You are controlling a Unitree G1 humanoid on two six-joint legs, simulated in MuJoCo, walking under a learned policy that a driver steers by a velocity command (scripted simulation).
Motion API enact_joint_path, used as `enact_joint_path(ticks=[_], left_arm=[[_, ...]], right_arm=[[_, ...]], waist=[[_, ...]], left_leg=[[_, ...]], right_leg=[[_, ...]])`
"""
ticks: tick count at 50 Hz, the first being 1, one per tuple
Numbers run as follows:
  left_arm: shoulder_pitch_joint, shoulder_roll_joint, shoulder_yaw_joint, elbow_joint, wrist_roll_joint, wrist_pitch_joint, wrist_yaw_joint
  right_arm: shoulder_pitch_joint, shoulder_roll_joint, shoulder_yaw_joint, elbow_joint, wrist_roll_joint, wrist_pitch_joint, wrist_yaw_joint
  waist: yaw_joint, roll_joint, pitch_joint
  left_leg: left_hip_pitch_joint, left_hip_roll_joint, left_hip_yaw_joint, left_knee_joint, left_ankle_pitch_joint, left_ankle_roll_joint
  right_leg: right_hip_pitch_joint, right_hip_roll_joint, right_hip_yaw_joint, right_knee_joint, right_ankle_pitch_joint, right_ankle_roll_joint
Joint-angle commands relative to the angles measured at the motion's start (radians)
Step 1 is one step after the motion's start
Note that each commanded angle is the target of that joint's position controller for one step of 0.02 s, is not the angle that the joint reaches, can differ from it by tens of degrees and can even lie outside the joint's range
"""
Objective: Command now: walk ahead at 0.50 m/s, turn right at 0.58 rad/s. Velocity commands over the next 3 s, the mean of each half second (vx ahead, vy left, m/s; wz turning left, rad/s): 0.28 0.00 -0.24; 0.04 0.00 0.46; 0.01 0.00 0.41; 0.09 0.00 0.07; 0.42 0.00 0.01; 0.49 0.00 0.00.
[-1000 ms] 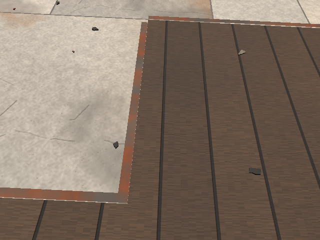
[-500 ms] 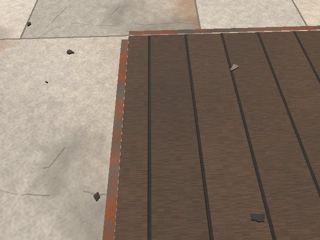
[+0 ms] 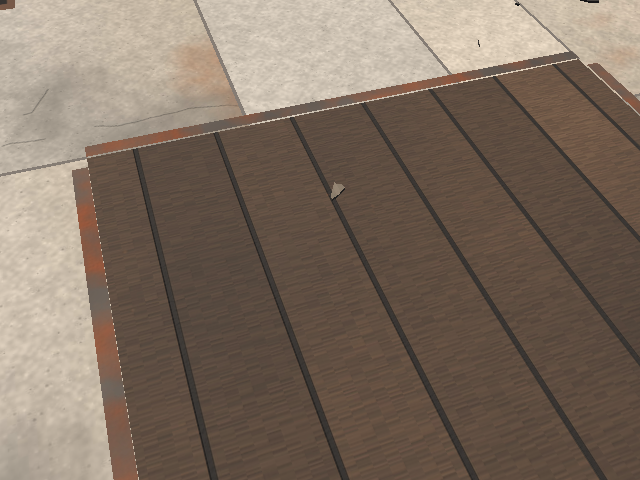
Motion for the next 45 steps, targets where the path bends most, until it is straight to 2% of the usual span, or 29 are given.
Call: enact_joint_path(ticks=[1,4,6,8,10,12,13,14,15,16,17,18,19,20,21,22,24,27,32,34,36,37,38,39,40,41,42,43,45], left_arm=[[0.0,0.039,0.016,-0.094,0.002,0.009,0.002],[-0.049,0.031,0.013,-0.124,0.008,0.009,-0.015],[-0.105,0.021,0.007,-0.146,0.013,0.004,-0.03],[-0.172,0.004,-0.001,-0.177,0.023,0.0,-0.047],[-0.214,0.003,-0.002,-0.206,0.023,0.002,-0.063],[-0.206,0.022,0.003,-0.222,0.028,-0.006,-0.069],[-0.15,0.044,0.012,-0.206,0.035,-0.01,-0.067],[-0.04,0.074,0.028,-0.167,0.041,-0.015,-0.06],[0.039,0.138,0.045,-0.14,0.052,-0.014,-0.041],[0.096,0.212,0.044,-0.139,0.087,-0.006,-0.018],[0.085,0.154,0.018,-0.154,0.081,-0.006,-0.022],[0.048,0.12,0.012,-0.154,0.063,-0.001,-0.03],[-0.031,0.104,0.004,-0.146,0.048,-0.004,-0.033],[-0.094,0.07,-0.007,-0.138,0.045,-0.01,-0.033],[-0.151,0.05,-0.012,-0.133,0.05,-0.014,-0.032],[-0.189,0.064,-0.006,-0.127,0.062,-0.015,-0.029],[-0.228,0.092,0.007,-0.122,0.068,-0.017,-0.016],[-0.236,0.095,0.014,-0.101,0.059,-0.009,0.009],[-0.238,0.106,0.021,-0.065,0.048,0.017,0.029],[-0.246,0.118,0.025,-0.054,0.034,0.027,0.028],[-0.256,0.112,0.026,-0.039,0.012,0.04,0.028],[-0.204,0.08,0.022,-0.014,0.009,0.047,0.026],[-0.178,0.027,0.01,-0.029,0.045,0.05,0.019],[-0.291,0.046,0.015,-0.08,0.049,0.047,0.028],[-0.321,0.073,0.023,-0.083,0.039,0.049,0.031],[-0.3,0.085,0.03,-0.071,0.031,0.049,0.034],[-0.274,0.093,0.037,-0.044,0.037,0.05,0.042],[-0.264,0.104,0.042,-0.036,0.044,0.049,0.047],[-0.253,0.087,0.042,-0.032,0.038,0.042,0.044]], right_arm=[[-0.016,-0.128,-0.028,-0.032,0.002,-0.02,-0.002],[0.002,-0.154,-0.036,-0.014,-0.001,-0.012,-0.003],[-0.018,-0.167,-0.036,-0.018,0.002,0.001,-0.01],[0.002,-0.188,-0.038,-0.012,0.009,0.017,-0.02],[0.052,-0.209,-0.04,0.006,0.023,0.032,-0.022],[0.071,-0.23,-0.045,0.023,0.037,0.039,-0.025],[0.065,-0.239,-0.047,0.027,0.044,0.042,-0.025],[0.054,-0.227,-0.04,0.033,0.046,0.044,-0.021],[0.091,-0.188,-0.024,0.038,0.03,0.037,-0.014],[0.169,-0.092,0.012,0.019,-0.014,0.024,0.007],[0.259,-0.091,0.024,0.063,0.019,0.025,0.017],[0.167,-0.192,-0.007,0.055,0.053,0.038,0.017],[0.09,-0.178,-0.005,0.025,0.06,0.05,0.01],[0.073,-0.154,-0.005,0.035,0.045,0.069,-0.005],[0.094,-0.15,-0.009,0.046,0.032,0.094,-0.02],[0.131,-0.137,-0.009,0.056,0.027,0.116,-0.031],[0.151,-0.133,-0.017,0.047,0.021,0.138,-0.047],[0.092,-0.129,-0.024,0.006,0.018,0.154,-0.051],[0.023,-0.13,-0.03,-0.051,0.015,0.161,-0.029],[0.033,-0.13,-0.035,-0.061,0.015,0.161,-0.015],[0.103,-0.133,-0.044,-0.042,0.009,0.158,-0.003],[0.13,-0.172,-0.056,-0.04,0.0,0.155,-0.006],[0.128,-0.287,-0.08,-0.067,0.0,0.15,-0.025],[0.123,-0.33,-0.08,-0.095,-0.03,0.132,-0.017],[0.099,-0.303,-0.075,-0.102,-0.039,0.107,-0.009],[0.05,-0.283,-0.073,-0.111,-0.021,0.091,-0.013],[0.003,-0.246,-0.065,-0.124,0.001,0.089,-0.019],[-0.022,-0.218,-0.056,-0.132,0.017,0.092,-0.026],[0.003,-0.196,-0.047,-0.138,0.014,0.096,-0.038]], waist=[[-0.001,0.144,-0.001],[-0.008,0.123,0.005],[-0.018,0.115,0.034],[-0.04,0.111,0.037],[-0.057,0.113,0.02],[-0.026,0.133,-0.003],[0.012,0.141,-0.035],[0.078,0.118,-0.091],[0.108,0.062,-0.16],[0.075,-0.165,-0.319],[0.069,-0.174,-0.545],[0.098,-0.063,-0.473],[0.069,-0.049,-0.321],[0.037,-0.008,-0.22],[-0.002,-0.023,-0.17],[-0.032,-0.046,-0.147],[-0.047,-0.07,-0.132],[-0.028,-0.064,-0.116],[-0.008,-0.066,-0.097],[-0.02,-0.067,-0.099],[-0.058,-0.044,-0.104],[-0.054,0.053,-0.069],[-0.005,0.35,-0.039],[-0.047,0.362,-0.038],[-0.046,0.254,-0.053],[-0.014,0.215,-0.049],[0.005,0.169,-0.061],[0.015,0.171,-0.067],[0.017,0.169,-0.111]], left_leg=[[0.117,0.282,-0.2,-0.24,0.107,0.156],[0.152,0.28,-0.101,-0.253,0.193,0.165],[0.133,0.25,0.001,-0.229,0.349,0.146],[0.133,0.24,0.069,-0.184,0.473,0.129],[0.172,0.259,0.074,-0.139,0.538,0.123],[0.217,0.28,0.052,-0.062,0.655,0.111],[0.233,0.276,0.043,0.008,0.724,0.099],[0.216,0.244,0.058,0.133,0.723,0.074],[0.101,0.182,0.076,0.3,0.556,0.025],[-0.232,0.065,0.067,0.675,-0.228,-0.045],[-0.258,0.02,-0.155,0.863,-0.597,-0.066],[-0.277,0.065,-0.195,0.883,-0.562,-0.067],[-0.342,0.096,-0.158,0.837,-0.518,-0.066],[-0.335,0.125,-0.144,0.77,-0.466,-0.075],[-0.256,0.14,-0.138,0.717,-0.408,-0.088],[-0.169,0.125,-0.111,0.698,-0.346,-0.102],[-0.141,0.108,-0.078,0.681,-0.304,-0.112],[-0.176,0.129,-0.075,0.625,-0.225,-0.094],[-0.157,0.122,-0.033,0.483,-0.197,-0.061],[-0.112,0.109,-0.009,0.388,-0.186,-0.037],[-0.002,0.062,0.028,0.197,-0.071,0.009],[0.045,0.082,-0.061,0.058,0.051,0.054],[0.135,0.323,-0.412,-0.024,0.377,0.159],[0.073,0.418,-0.594,-0.08,0.401,0.324],[0.072,0.376,-0.531,-0.09,0.331,0.313],[0.084,0.323,-0.452,-0.079,0.285,0.254],[0.096,0.287,-0.409,-0.064,0.251,0.203],[0.091,0.271,-0.382,-0.059,0.275,0.184],[0.12,0.248,-0.362,-0.047,0.35,0.186]], right_leg=[[-0.17,-0.084,0.049,-0.036,0.1,0.009],[-0.195,-0.088,0.035,-0.169,0.22,0.023],[-0.148,-0.07,-0.011,-0.304,0.313,0.025],[-0.086,-0.043,-0.071,-0.416,0.37,0.021],[-0.037,-0.019,-0.094,-0.478,0.345,0.007],[0.033,0.019,-0.09,-0.543,0.275,-0.031],[0.111,0.045,-0.096,-0.588,0.264,-0.053],[0.267,0.069,-0.105,-0.676,0.369,-0.082],[0.481,0.007,-0.059,-0.685,0.709,-0.113],[0.863,-0.303,0.242,-0.546,1.27,-0.266],[0.91,-0.452,0.432,-0.59,1.26,-0.393],[0.787,-0.373,0.313,-0.641,1.095,-0.346],[0.672,-0.315,0.22,-0.682,0.919,-0.289],[0.533,-0.275,0.162,-0.733,0.77,-0.248],[0.398,-0.246,0.106,-0.784,0.669,-0.225],[0.286,-0.23,0.059,-0.829,0.605,-0.219],[0.222,-0.238,0.014,-0.871,0.517,-0.235],[0.228,-0.26,-0.021,-0.91,0.302,-0.231],[0.279,-0.288,-0.064,-0.905,0.205,-0.209],[0.308,-0.293,-0.083,-0.861,0.226,-0.184],[0.293,-0.253,-0.135,-0.752,0.198,-0.119],[0.235,-0.188,-0.194,-0.606,0.109,-0.042],[-0.002,-0.046,-0.289,-0.296,-0.19,0.069],[-0.131,0.067,-0.124,-0.097,-0.367,0.09],[-0.153,0.05,-0.038,-0.005,-0.308,0.074],[-0.168,0.033,-0.012,0.003,-0.204,0.058],[-0.169,0.019,0.001,-0.008,-0.136,0.057],[-0.153,0.018,0.004,-0.012,-0.089,0.063],[-0.12,0.036,0.008,-0.002,-0.026,0.072]])
Next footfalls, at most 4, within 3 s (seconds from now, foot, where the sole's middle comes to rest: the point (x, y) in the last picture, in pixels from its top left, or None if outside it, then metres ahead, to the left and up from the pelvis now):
0.30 right None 0.30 -0.17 -0.78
0.74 left None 0.26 0.08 -0.78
1.26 right None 0.34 -0.13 -0.78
1.58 left None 0.22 0.10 -0.78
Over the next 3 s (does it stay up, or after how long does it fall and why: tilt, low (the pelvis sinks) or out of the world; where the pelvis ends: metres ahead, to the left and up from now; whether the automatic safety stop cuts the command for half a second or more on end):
stays up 0.77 0.17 -0.01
